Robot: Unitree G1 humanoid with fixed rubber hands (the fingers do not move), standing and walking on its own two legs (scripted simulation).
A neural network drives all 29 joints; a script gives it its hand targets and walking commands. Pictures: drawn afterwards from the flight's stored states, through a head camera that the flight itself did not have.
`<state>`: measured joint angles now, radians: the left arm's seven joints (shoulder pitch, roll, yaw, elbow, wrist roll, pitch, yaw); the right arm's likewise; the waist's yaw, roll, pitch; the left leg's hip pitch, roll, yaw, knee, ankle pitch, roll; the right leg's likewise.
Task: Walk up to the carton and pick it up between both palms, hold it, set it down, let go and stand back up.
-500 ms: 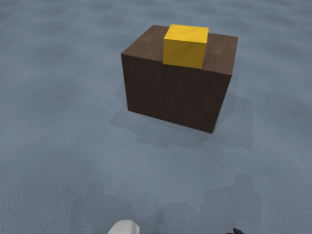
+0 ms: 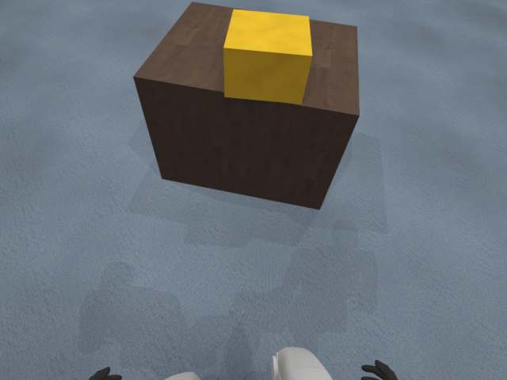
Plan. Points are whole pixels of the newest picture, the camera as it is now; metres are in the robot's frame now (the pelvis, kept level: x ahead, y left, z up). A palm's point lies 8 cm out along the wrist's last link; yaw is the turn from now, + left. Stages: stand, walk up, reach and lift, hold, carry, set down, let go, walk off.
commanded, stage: walk up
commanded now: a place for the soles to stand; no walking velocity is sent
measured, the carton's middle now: (267, 56) +1.08 -0.06 -0.09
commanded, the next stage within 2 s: none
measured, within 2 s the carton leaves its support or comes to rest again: neither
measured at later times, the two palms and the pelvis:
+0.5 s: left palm (132, 276) +0.29 +0.21 -0.09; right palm (372, 245) +0.37 -0.26 -0.10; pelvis +0.22 -0.03 +0.00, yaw -1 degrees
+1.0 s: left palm (147, 166) +0.57 +0.25 -0.10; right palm (345, 208) +0.45 -0.21 -0.08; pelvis +0.41 +0.03 +0.00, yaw -1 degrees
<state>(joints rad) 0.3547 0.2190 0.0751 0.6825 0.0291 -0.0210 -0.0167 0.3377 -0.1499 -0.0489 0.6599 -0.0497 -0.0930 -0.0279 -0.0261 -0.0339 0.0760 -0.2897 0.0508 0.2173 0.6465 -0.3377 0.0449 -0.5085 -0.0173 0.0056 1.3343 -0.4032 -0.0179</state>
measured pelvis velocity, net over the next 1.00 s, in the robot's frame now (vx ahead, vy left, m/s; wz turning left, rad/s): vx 0.41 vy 0.03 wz -0.02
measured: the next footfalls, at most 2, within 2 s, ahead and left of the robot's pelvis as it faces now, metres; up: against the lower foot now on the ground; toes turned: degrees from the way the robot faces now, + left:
right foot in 0.24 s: +0.27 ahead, -0.14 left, +0.00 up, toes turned -10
left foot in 0.72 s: +0.47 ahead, +0.12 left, +0.00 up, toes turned +7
